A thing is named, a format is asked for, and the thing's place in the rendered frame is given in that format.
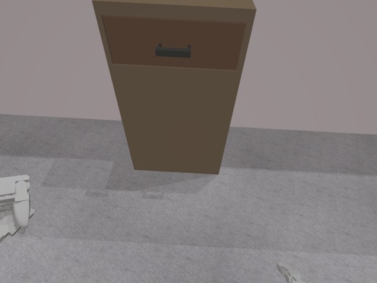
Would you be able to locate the handle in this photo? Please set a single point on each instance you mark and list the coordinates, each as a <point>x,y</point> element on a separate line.
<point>173,52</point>

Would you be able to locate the robot right hand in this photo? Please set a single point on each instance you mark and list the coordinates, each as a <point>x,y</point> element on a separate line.
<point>291,275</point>

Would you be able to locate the drawer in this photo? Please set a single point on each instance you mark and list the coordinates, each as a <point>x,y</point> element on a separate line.
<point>213,44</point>

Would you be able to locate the robot left hand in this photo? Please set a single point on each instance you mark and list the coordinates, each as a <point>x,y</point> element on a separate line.
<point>15,203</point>

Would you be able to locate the cabinet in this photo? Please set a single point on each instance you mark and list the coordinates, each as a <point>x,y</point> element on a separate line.
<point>176,119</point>

